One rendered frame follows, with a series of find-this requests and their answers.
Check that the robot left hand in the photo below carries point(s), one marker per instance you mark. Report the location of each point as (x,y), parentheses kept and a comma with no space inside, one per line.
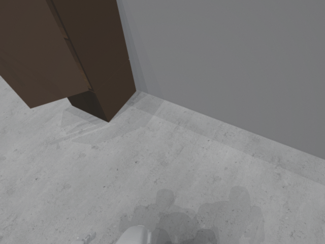
(85,238)

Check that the cupboard door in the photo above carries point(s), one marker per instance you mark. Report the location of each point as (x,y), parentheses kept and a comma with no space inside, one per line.
(35,60)

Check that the left robot thigh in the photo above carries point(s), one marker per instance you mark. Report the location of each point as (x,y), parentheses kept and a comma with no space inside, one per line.
(135,235)

